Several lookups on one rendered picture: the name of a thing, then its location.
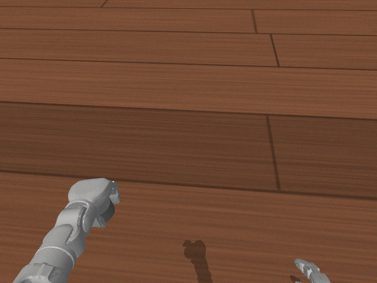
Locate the left robot arm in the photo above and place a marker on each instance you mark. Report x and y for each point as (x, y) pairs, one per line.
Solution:
(56, 257)

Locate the left robot hand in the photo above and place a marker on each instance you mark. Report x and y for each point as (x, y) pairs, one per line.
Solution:
(96, 191)

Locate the right robot hand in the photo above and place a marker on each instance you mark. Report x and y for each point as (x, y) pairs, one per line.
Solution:
(311, 271)

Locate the tin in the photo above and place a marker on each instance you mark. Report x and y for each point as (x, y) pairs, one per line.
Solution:
(107, 210)

